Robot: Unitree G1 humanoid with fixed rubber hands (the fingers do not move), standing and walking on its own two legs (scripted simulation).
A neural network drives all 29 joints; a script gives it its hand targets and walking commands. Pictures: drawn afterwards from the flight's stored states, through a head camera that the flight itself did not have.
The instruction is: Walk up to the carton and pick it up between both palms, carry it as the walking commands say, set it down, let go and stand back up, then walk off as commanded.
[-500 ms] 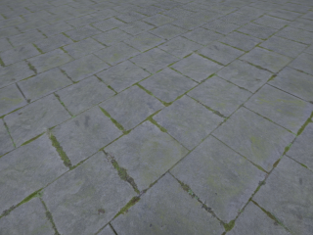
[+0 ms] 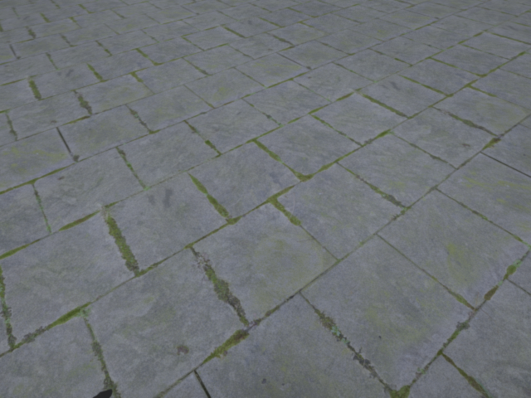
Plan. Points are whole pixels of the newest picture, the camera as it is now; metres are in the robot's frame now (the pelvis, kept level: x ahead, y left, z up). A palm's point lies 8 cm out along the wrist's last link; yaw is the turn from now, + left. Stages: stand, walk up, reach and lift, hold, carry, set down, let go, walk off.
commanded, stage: walk up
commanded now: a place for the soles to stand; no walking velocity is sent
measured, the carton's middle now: out of the picture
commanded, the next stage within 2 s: none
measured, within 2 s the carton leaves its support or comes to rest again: neither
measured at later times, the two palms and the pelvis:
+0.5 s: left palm out of the picture +0.08 +0.45 -0.07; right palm (350, 291) +0.36 -0.14 -0.11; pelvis +0.15 +0.11 -0.01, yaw +26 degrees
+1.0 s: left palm out of the picture +0.17 +0.57 -0.10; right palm (224, 196) +0.65 +0.14 -0.13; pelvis +0.35 +0.28 -0.03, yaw +45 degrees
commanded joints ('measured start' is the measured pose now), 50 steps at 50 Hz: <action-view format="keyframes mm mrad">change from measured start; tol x64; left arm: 1 -21 364 108 -107 11 -57 27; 50 478 530 100 -119 11 -96 8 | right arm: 1 -210 -230 -90 -209 -10 -12 54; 50 -327 -173 -56 -351 51 -104 -27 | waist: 1 58 -66 -14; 50 257 -366 -35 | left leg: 1 -300 190 -76 199 -34 -21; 9 181 35 177 -95 -35 -21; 12 391 271 -642 -587 -395 291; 24 -612 73 -104 339 -51 -13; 38 708 237 -511 -348 -269 293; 50 -691 -108 -17 388 -188 15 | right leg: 1 86 -500 329 -296 -280 -241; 12 -712 -19 31 722 -343 -49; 22 254 -552 765 -399 -558 -163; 32 155 -283 -84 -217 398 -146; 39 -605 -78 74 873 -163 -59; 50 284 -537 741 -339 -618 -227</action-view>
